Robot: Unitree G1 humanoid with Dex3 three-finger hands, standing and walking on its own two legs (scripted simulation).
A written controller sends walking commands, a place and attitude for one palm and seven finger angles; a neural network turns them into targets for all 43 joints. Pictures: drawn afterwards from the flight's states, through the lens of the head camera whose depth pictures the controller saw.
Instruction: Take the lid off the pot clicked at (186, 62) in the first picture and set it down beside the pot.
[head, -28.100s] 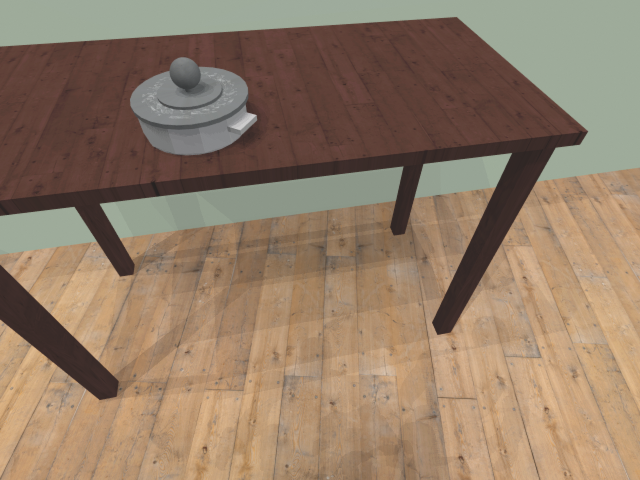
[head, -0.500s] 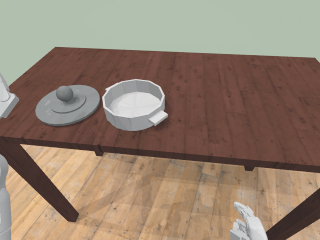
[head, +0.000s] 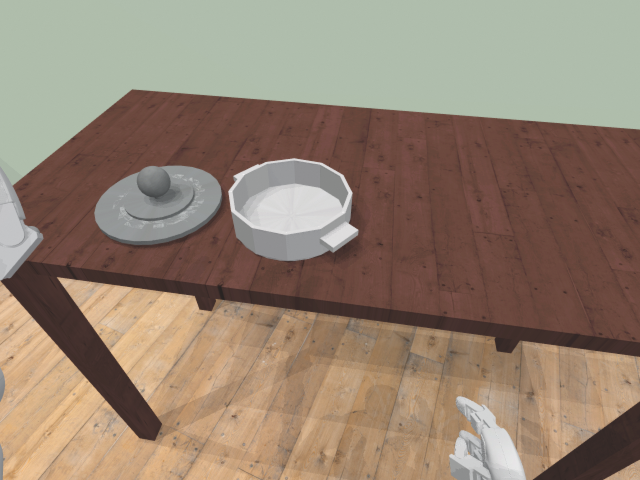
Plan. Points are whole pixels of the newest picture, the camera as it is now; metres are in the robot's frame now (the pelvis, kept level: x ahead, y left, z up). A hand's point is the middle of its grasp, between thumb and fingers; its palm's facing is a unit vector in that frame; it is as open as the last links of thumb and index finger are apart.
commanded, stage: step back with the hand held close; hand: left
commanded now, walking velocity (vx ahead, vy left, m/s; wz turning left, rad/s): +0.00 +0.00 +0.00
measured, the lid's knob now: (153, 181) +0.48 +0.35 +0.12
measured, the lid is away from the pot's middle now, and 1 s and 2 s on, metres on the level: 0.22 0.22 0.22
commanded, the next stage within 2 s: stop stepping back and stand still in 1.20 s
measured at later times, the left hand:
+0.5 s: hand (69, 275) +0.17 +0.21 +0.27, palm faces +0.42 -0.76 -0.50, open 7.4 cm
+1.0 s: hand out of the picture +0.06 +0.23 +0.29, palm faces +0.56 -0.76 -0.34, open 7.4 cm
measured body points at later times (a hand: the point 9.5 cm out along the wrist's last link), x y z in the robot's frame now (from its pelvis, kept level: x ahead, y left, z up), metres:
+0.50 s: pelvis -0.03 +0.01 -0.02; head -0.02 +0.02 +0.43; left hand +0.14 +0.25 +0.30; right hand +0.12 -0.25 -0.09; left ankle -0.03 +0.09 -0.74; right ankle +0.01 -0.12 -0.74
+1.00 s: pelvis -0.13 +0.01 -0.02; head -0.12 +0.01 +0.43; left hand +0.03 +0.27 +0.31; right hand +0.03 -0.23 -0.11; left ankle -0.07 +0.11 -0.74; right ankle -0.08 -0.12 -0.75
